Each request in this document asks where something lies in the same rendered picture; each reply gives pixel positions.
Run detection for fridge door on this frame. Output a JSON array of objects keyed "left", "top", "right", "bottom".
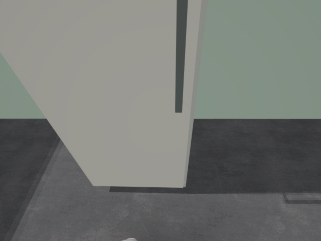
[{"left": 0, "top": 0, "right": 202, "bottom": 188}]

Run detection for handle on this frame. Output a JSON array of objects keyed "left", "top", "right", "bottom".
[{"left": 175, "top": 0, "right": 188, "bottom": 112}]

